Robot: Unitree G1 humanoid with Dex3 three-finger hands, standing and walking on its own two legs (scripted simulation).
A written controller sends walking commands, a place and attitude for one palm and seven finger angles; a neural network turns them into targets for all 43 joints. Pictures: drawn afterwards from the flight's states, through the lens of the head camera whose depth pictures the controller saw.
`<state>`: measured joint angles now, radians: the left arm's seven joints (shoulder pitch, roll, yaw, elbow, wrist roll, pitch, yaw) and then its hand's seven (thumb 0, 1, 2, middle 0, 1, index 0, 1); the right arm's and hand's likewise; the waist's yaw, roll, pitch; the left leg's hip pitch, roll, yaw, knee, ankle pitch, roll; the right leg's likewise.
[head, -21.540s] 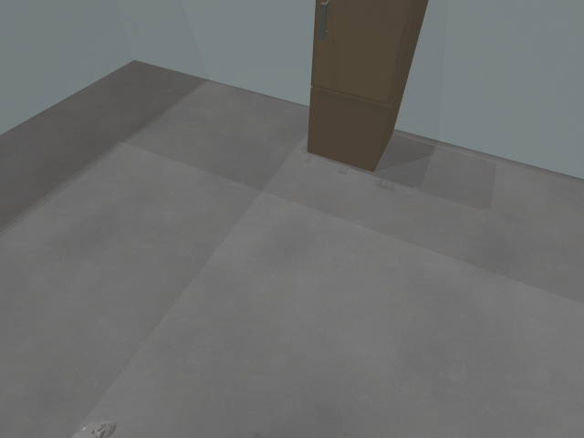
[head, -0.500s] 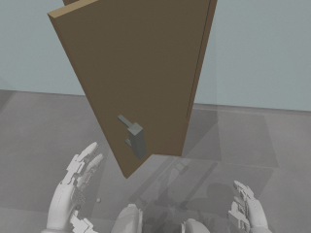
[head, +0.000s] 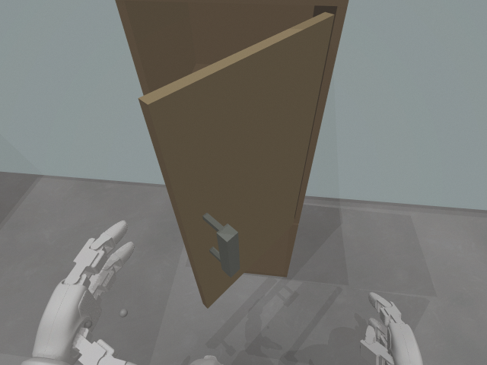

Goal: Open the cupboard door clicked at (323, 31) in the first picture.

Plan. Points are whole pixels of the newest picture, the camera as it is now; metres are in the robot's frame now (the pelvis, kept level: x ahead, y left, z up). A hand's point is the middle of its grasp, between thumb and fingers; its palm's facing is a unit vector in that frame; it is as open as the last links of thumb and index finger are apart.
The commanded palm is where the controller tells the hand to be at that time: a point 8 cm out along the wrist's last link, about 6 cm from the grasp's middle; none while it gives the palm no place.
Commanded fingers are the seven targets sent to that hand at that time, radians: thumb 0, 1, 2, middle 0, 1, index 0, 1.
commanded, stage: draw the hand back to the body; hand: left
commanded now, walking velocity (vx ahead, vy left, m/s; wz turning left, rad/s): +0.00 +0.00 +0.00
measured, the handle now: (220, 244) +0.32 +0.07 +0.01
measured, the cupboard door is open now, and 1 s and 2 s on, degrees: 53 53 53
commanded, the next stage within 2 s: step back with the hand held close in 1.04 s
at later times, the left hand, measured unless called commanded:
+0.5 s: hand (45, 245) +0.22 +0.25 +0.18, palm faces +0.36 -0.84 -0.42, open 11.0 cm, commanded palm +0.17 +0.29 +0.21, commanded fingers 0.00 0.65 0.80 -0.19 -0.30 -0.19 -0.30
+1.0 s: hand (27, 223) +0.22 +0.25 +0.21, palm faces +0.43 -0.80 -0.41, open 7.5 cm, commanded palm +0.18 +0.29 +0.23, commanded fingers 0.00 0.90 0.90 -0.20 -0.30 -0.20 -0.30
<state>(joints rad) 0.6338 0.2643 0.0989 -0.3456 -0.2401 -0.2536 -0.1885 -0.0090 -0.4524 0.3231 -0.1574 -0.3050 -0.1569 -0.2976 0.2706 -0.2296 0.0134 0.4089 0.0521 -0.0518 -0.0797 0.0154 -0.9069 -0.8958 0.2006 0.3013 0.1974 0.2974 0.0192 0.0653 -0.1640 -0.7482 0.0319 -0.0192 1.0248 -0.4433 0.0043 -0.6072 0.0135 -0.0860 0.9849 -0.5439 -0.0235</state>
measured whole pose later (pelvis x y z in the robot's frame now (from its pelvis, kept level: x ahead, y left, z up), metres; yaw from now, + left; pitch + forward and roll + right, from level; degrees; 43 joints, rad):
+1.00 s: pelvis +0.03 +0.00 +0.07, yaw -1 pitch -3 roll +0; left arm 0.49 0.34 0.32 -0.39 -0.07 -0.05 0.11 0.02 0.88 0.90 -0.21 -0.31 -0.21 -0.30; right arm 0.19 -0.24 0.02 0.62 0.00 -0.06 -0.09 0.02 -0.91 -0.90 0.20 0.30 0.20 0.30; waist 0.07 0.07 0.00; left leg -0.14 0.02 0.04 0.42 -0.22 0.00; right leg -0.02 0.01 -0.04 0.37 -0.29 -0.02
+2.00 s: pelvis -0.07 +0.03 +0.05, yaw +1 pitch +0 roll -3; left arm 0.58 0.40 0.42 -0.56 -0.03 -0.20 0.16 0.02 0.89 0.90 -0.22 -0.31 -0.22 -0.30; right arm 0.19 -0.22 -0.01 0.59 0.00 -0.04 -0.08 0.01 -0.91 -0.90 0.20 0.30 0.20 0.30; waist 0.02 0.03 0.05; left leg -0.46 0.00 -0.01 0.62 -0.27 0.01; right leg -0.31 0.03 -0.02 0.51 -0.20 0.00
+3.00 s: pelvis -0.15 +0.03 +0.06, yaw -5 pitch +1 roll -3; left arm 0.68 0.45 0.41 -0.55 -0.06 -0.20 0.14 0.02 0.89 0.90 -0.22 -0.31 -0.22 -0.30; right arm 0.24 -0.19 0.02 0.64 -0.01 -0.10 -0.07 0.01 -0.90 -0.90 0.20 0.30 0.20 0.30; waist 0.00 0.04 -0.04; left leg -0.42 0.00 -0.03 0.56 -0.16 0.00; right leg -0.12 0.09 0.00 0.44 -0.33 -0.04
